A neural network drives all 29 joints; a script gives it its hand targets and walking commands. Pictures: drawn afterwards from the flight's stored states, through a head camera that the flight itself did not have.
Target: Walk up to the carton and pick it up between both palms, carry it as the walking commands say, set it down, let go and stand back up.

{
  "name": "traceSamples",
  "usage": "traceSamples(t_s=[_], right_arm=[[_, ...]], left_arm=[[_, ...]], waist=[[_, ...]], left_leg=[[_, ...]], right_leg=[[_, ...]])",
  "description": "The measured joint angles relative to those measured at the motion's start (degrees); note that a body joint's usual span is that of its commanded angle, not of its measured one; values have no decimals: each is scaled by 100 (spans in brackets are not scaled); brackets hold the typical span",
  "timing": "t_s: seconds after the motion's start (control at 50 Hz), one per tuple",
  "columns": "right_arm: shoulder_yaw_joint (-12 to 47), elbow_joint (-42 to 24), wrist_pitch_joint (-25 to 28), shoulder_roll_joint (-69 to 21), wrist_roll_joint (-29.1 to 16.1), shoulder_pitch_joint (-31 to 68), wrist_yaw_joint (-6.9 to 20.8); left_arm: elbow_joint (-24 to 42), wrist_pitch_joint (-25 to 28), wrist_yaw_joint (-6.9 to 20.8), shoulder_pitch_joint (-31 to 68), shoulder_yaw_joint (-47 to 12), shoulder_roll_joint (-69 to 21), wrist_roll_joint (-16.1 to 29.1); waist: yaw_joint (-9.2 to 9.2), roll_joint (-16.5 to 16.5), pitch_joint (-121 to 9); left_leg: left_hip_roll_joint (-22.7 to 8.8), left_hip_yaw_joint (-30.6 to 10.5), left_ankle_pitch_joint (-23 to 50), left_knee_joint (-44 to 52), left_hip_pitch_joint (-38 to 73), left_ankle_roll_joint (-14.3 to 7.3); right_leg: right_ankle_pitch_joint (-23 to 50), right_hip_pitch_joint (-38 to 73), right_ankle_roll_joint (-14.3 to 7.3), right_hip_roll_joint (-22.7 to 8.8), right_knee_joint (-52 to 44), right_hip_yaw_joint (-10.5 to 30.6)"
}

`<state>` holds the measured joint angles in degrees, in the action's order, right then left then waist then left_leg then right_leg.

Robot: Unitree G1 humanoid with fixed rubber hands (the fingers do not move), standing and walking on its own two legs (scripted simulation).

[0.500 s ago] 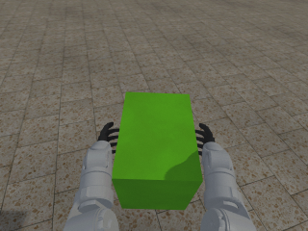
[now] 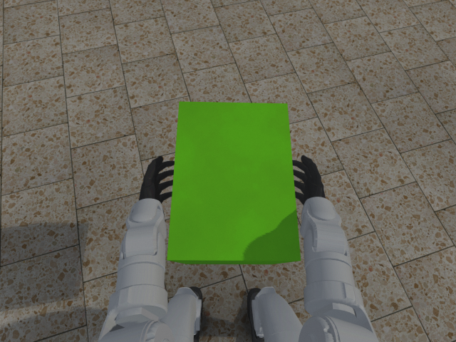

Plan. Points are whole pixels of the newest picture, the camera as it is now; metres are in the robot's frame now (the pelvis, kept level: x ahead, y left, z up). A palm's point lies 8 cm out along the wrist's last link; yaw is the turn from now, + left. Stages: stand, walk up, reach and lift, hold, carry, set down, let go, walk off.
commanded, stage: set down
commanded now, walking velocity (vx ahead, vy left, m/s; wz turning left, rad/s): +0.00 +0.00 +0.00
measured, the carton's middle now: (231, 192) +0.38 -0.01 -0.13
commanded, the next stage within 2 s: none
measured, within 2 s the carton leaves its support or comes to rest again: neither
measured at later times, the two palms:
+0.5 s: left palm (156, 199) +0.37 +0.15 -0.14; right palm (292, 194) +0.38 -0.14 -0.14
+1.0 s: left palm (166, 198) +0.40 +0.15 -0.23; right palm (284, 196) +0.40 -0.15 -0.23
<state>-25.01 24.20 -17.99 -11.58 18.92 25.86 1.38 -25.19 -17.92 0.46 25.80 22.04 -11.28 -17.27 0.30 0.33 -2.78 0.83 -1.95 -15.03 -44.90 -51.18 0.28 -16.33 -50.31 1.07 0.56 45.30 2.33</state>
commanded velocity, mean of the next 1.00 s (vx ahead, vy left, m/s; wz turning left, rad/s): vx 0.00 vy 0.00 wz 0.00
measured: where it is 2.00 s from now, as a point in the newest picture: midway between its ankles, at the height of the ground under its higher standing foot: (225, 329)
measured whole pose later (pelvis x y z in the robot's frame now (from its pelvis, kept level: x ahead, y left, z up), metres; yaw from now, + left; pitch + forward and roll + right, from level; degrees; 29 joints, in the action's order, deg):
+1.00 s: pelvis -0.04 +0.00 -0.16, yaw +0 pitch +42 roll -1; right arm -26.5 33.3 -17.9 -4.9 12.8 45.6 -2.0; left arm -31.8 -19.3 -2.8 45.1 23.4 -5.0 -13.3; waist 0.2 0.8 -13.0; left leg 1.7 -2.0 -26.0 -85.0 -101.3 0.7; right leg -27.6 -100.1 2.0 1.6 85.3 2.4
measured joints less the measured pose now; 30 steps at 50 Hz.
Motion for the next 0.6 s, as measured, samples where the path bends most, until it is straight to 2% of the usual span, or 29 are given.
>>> traceSamples(t_s=[0.32, 0.6], right_arm=[[-129, 229, -48, 26, -101, 822, -215], [-212, 581, -98, 327, -281, 1460, -211]], left_arm=[[-185, -76, 166, 822, 341, 256, -47], [-304, -224, -66, 1350, 327, 363, 99]], waist=[[-56, 45, -517], [-31, 47, -815]], left_leg=[[-21, -90, -368, -1483, -2066, 72], [44, -44, -722, -2695, -3469, 35]], right_leg=[[-369, -2042, -41, 87, 1463, -86], [-731, -3430, 31, 77, 2664, -41]])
